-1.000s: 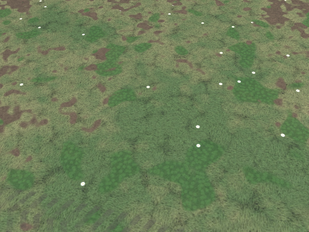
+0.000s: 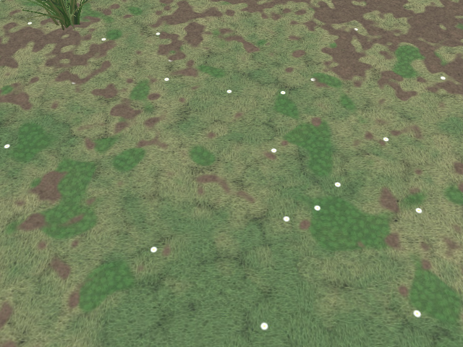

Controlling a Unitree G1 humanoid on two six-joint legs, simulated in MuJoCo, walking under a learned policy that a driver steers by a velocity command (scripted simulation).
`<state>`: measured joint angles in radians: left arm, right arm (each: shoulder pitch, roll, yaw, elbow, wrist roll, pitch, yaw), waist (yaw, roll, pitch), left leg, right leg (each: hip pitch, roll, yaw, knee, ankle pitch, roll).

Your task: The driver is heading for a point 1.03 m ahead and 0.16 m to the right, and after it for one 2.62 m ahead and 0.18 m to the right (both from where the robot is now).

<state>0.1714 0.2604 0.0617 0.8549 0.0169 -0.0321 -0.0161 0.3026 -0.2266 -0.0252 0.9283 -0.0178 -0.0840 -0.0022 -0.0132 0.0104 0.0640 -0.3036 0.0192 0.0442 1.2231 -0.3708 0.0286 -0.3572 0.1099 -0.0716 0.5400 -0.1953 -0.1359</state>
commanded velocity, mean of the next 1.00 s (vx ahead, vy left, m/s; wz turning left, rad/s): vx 0.50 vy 0.00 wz -0.45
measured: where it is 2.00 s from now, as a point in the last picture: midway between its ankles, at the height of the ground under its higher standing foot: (310, 197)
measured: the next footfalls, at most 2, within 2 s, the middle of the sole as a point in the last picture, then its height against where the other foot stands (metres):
left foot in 0.42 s outside the picture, level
right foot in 0.92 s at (314, 310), level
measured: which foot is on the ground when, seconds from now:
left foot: up 0.00-0.40, down 0.42-0.94, up 0.96-1.00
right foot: down 0.00-0.42, up 0.44-0.90, down 0.92-1.00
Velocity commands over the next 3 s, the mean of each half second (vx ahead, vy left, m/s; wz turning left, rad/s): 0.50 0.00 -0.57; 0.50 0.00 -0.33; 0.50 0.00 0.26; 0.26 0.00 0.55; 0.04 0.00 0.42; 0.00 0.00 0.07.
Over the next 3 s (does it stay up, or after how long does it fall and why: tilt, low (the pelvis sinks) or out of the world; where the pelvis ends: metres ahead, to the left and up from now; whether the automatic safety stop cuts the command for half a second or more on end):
stays up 0.94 -0.25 0.02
